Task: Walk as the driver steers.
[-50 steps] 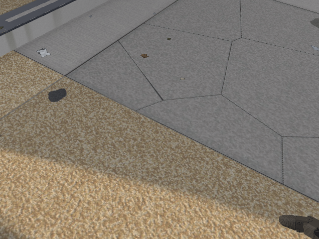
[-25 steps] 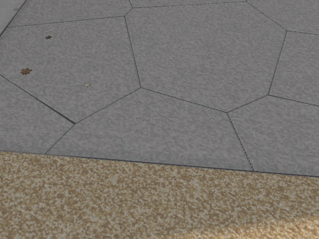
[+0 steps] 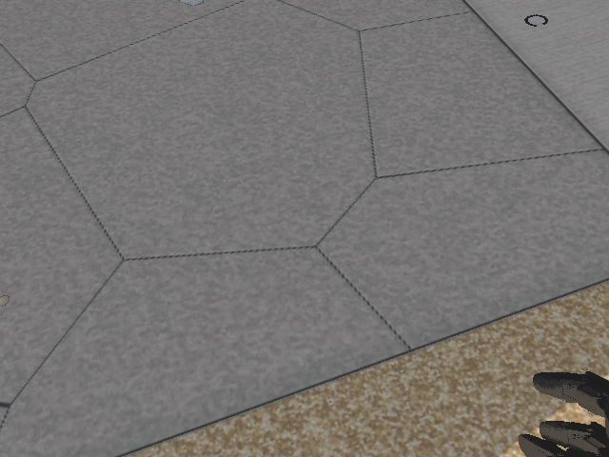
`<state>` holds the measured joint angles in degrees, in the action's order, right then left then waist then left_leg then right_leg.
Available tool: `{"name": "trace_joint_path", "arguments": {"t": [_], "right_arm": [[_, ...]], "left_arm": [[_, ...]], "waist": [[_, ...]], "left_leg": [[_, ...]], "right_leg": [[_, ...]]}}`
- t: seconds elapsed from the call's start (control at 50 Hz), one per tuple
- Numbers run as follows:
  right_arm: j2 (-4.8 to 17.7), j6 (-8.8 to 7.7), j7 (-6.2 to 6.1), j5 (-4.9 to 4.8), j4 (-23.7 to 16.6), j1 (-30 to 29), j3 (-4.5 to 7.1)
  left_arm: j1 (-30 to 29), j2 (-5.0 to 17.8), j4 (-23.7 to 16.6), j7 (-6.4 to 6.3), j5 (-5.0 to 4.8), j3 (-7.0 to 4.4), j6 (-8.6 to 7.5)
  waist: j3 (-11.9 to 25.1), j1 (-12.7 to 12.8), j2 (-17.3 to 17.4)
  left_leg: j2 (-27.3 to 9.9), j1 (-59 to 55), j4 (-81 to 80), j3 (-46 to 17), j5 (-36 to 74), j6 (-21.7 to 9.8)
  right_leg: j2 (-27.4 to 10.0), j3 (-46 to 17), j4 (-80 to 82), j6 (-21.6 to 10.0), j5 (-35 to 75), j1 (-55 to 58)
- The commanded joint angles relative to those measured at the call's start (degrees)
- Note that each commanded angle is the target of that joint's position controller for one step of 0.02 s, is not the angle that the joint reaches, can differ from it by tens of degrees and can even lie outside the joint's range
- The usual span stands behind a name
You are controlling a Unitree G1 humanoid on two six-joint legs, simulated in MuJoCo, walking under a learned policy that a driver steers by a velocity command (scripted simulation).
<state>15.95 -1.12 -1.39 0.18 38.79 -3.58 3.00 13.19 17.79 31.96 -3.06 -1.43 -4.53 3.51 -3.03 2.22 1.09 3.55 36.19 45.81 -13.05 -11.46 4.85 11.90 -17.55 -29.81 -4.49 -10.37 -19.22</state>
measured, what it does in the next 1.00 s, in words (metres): steps to the left, turning left: left foot, then right foot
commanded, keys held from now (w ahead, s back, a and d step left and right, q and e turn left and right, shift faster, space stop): e+shift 0.08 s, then shift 0.08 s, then q+shift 0.84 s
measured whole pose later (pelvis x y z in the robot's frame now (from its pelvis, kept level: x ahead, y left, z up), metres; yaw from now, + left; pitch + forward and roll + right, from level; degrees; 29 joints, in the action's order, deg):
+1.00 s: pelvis +0.06 +0.10 -0.01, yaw +23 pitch +3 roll +0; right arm 18.6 3.9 1.3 -0.9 31.7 6.4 4.9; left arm 8.5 18.4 40.0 -0.2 0.0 -5.3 -0.6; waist -5.1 1.2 -0.8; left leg 0.3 23.2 36.7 2.2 -16.1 -2.6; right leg -7.0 7.1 -51.3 3.9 -31.0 -17.7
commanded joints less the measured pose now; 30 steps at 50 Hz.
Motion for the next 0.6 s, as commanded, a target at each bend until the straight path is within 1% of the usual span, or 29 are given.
{"name": "trace_joint_path", "arguments": {"t": [0.02, 0.06, 0.08, 0.1, 0.12, 0.14, 0.16, 0.18, 0.2, 0.22, 0.24, 0.26, 0.28, 0.3, 0.32, 0.34, 0.36, 0.4, 0.42, 0.46, 0.48, 0.5, 0.52, 0.54, 0.56, 0.58, 0.6], "right_arm": [[5.1, -1.32, 0.10, -0.16, -4.0, -2.0, 1.59], [6.4, -2.12, 0.49, -0.42, -3.4, 0.3, 2.34], [6.8, -2.46, 0.69, -0.72, -2.7, 2.4, 2.81], [7.0, -2.58, 0.86, -0.67, -1.7, 5.4, 3.11], [9.3, -2.02, 0.71, 0.20, -2.4, 5.7, 3.39], [10.5, -1.24, 0.90, 2.59, -2.8, 7.0, 3.34], [9.7, -1.40, 1.02, 2.27, -3.0, 7.2, 3.52], [6.4, -1.33, 0.99, 1.41, -3.9, 5.4, 2.58], [5.0, -0.79, 0.92, 0.73, -3.8, 5.4, 1.84], [5.1, -0.37, 0.94, 0.12, -3.4, 5.8, 1.38], [4.8, -0.18, 1.09, 0.12, -2.8, 5.8, 0.76], [3.3, -0.14, 1.40, 0.20, -2.2, 5.4, 0.01], [3.7, 0.26, 1.69, -0.38, -2.1, 5.2, 0.18], [6.5, 0.91, 1.72, -1.03, -2.5, 6.2, 1.28], [9.2, 1.43, 1.58, -1.17, -2.5, 8.3, 2.33], [10.5, 1.64, 1.39, -1.02, -2.3, 10.2, 2.85], [10.8, 1.65, 1.25, -0.94, -2.2, 11.5, 3.07], [10.7, 1.62, 1.02, -1.37, -2.3, 12.3, 3.32], [10.5, 1.73, 0.86, -1.70, -2.4, 12.5, 3.43], [10.2, 2.29, 0.41, -2.30, -2.5, 12.6, 3.83], [10.2, 2.68, 0.05, -2.76, -2.7, 12.0, 4.03], [9.8, 3.01, -0.36, -3.20, -3.2, 11.3, 4.07], [8.2, 3.20, -0.67, -3.14, -3.4, 12.1, 3.70], [5.4, 2.89, -0.49, -3.03, -4.9, 12.5, 3.06], [9.2, 2.21, -0.15, -2.54, -5.0, 13.5, 4.41], [12.2, 2.29, 0.14, -1.99, -3.7, 15.3, 5.50], [11.7, 3.04, 0.10, -2.00, -2.2, 17.3, 5.64]], "left_arm": [[-1.5, 7.4, -4.9, -0.20, 0.22, -2.42, -0.54], [-3.0, 7.1, -5.6, 0.14, 0.14, -2.43, -0.64], [-4.1, 6.8, -6.0, 0.33, -0.03, -2.30, -0.65], [-3.6, 5.1, -5.8, 0.59, -0.14, -1.71, -0.66], [2.6, 0.6, -4.7, 0.93, 0.74, -0.40, -0.55], [4.2, 3.3, -6.2, 0.99, 0.21, -0.89, -0.87], [5.6, 8.7, -5.3, 1.22, 0.80, -2.18, -1.54], [3.3, 11.2, -3.2, 1.02, 0.85, -2.77, -1.36], [1.7, 9.8, -1.8, 0.54, 1.22, -2.48, -0.73], [1.2, 7.5, -1.6, 0.24, 1.58, -1.74, -0.34], [1.0, 4.9, -1.5, 0.41, 1.70, -0.78, -0.37], [1.2, 2.3, -1.3, 0.71, 2.12, 0.17, -0.49], [0.6, 1.0, -1.5, 0.92, 2.44, 0.72, -0.75], [-1.7, 1.4, -2.1, 0.72, 2.34, 0.58, -1.09], [-3.9, 2.1, -2.4, 0.50, 1.99, 0.33, -1.43], [-4.7, 2.4, -2.3, 0.40, 1.58, 0.20, -1.74], [-4.9, 2.6, -1.9, 0.34, 1.16, 0.08, -2.01], [-4.8, 3.1, -0.9, 0.20, 0.61, -0.22, -2.52], [-4.6, 3.2, -0.4, 0.27, 0.41, -0.31, -2.85], [-3.1, 3.1, 0.9, 0.88, 0.07, -0.49, -3.71], [-1.3, 2.9, 2.0, 1.29, 0.01, -0.63, -4.16], [1.1, 3.3, 3.6, 1.55, 0.07, -0.99, -4.42], [2.6, 5.3, 4.3, 1.48, 0.75, -1.59, -4.33], [0.8, 9.7, 3.7, 1.44, 2.89, -2.40, -3.89], [-4.0, 8.6, 2.3, 1.77, 5.40, -2.25, -4.15], [-7.8, 5.3, 1.0, 1.39, 5.01, -1.27, -4.53], [-10.3, 2.7, 0.6, 0.96, 3.90, -0.54, -4.72]], "waist": [[9.0, -0.8, -9.8], [9.4, -1.5, -11.6], [9.2, -2.5, -11.9], [10.0, -3.2, -9.2], [14.3, 0.1, 2.2], [12.6, 1.3, 12.5], [13.2, 1.6, 13.5], [10.3, 0.1, 8.2], [9.0, -0.6, 4.3], [7.9, -0.8, 3.1], [7.0, -0.4, 3.2], [7.0, 0.6, 3.8], [6.5, 0.7, 6.1], [5.3, -0.8, 8.6], [5.2, -2.5, 10.0], [6.1, -3.3, 10.6], [7.1, -3.7, 10.7], [8.0, -3.7, 11.0], [8.1, -3.5, 11.2], [8.6, -2.6, 11.0], [8.9, -1.3, 10.3], [9.7, -0.1, 9.5], [11.3, -0.3, 6.6], [8.9, -1.9, -9.7], [6.3, -2.6, -14.5], [5.8, -4.2, -10.1], [5.4, -5.1, -7.6]], "left_leg": [[1.9, -6.0, -6.3, 1.6, 0.3, -0.3], [1.7, -12.4, -14.0, 1.5, 0.2, -1.1], [1.1, -17.0, -19.8, 2.4, 3.5, -1.7], [-2.3, -23.9, -26.0, 2.9, 11.4, -3.3], [-14.9, -34.8, -24.0, -7.3, 21.2, -9.1], [-24.1, -35.8, -25.4, -20.8, 30.7, -18.6], [-27.4, -33.4, -26.6, -27.2, 25.9, -22.6], [-23.1, -30.3, -25.3, -20.2, 21.5, -20.9], [-18.6, -28.2, -24.7, -14.3, 17.1, -18.0], [-16.3, -26.1, -25.4, -12.4, 14.2, -16.5], [-14.1, -23.3, -26.4, -10.4, 13.4, -15.6], [-11.0, -21.5, -27.2, -7.3, 10.3, -14.1], [-8.3, -21.6, -27.9, -5.4, 7.8, -13.1], [-7.3, -22.5, -28.2, -6.5, 8.2, -13.5], [-7.9, -24.6, -28.0, -8.7, 8.8, -14.4], [-9.0, -26.9, -27.7, -11.3, 8.1, -15.1], [-10.0, -28.8, -27.6, -13.7, 6.8, -15.6], [-11.2, -30.4, -28.1, -17.8, 4.6, -16.0], [-11.2, -30.5, -28.5, -19.4, 3.8, -16.0], [-10.5, -29.7, -28.5, -21.0, 3.3, -15.3], [-9.3, -28.1, -27.9, -20.5, 2.6, -14.2], [-7.4, -24.1, -26.7, -18.9, 0.8, -12.3], [-4.5, -16.3, -22.2, -15.6, -5.3, -9.5], [3.5, -3.6, -9.9, -4.1, -16.2, -6.2], [3.3, 1.0, 3.6, 1.6, -22.4, -3.6], [0.0, -0.1, 12.9, 2.7, -19.9, -2.1], [-0.2, -0.3, 16.9, 3.7, -16.3, -1.3]], "right_leg": [[-12.7, -15.9, 3.7, -4.7, 15.6, 7.8], [-12.1, -18.2, 1.6, -3.7, 15.6, 7.9], [-10.9, -18.6, 0.0, -2.8, 12.3, 6.6], [-8.5, -15.9, -4.9, -1.0, 2.0, 4.4], [-3.2, -7.9, -17.5, 1.6, -22.2, -2.4], [1.5, -0.3, -27.1, 4.3, -33.0, -12.0], [-3.5, 1.8, -37.0, 7.2, -28.9, -14.4], [-5.3, 2.8, -40.4, 8.5, -23.9, -14.1], [-5.4, 3.6, -42.4, 9.1, -20.7, -13.3], [-4.9, 4.3, -43.4, 9.4, -19.4, -12.3], [-5.1, 5.5, -42.4, 9.6, -18.1, -10.0], [-6.9, 8.3, -36.7, 9.8, -16.7, -6.5], [-8.2, 12.4, -29.1, 10.2, -16.4, -4.9], [-8.1, 14.7, -23.3, 10.5, -17.1, -4.7], [-7.7, 14.9, -19.7, 10.6, -17.7, -4.5], [-7.6, 13.8, -16.6, 10.3, -18.0, -3.9], [-7.4, 12.7, -13.9, 9.9, -17.8, -3.4], [-7.1, 11.0, -9.2, 8.9, -16.1, -2.1], [-6.9, 10.5, -6.7, 8.3, -15.3, -1.0], [-6.5, 10.1, 0.0, 6.7, -12.7, 2.6], [-6.4, 10.6, 5.9, 5.7, -8.8, 6.3], [-7.9, 11.3, 11.9, 4.6, -2.6, 12.9], [-13.9, 8.6, 12.4, 2.5, 0.8, 21.8], [-26.0, -3.4, 12.8, -4.4, 8.4, 23.7], [-34.7, -7.9, 13.5, -9.7, 20.6, 17.1], [-33.7, -3.2, 12.5, -9.4, 24.5, 15.2], [-29.3, 2.8, 11.4, -6.7, 24.3, 14.6]]}}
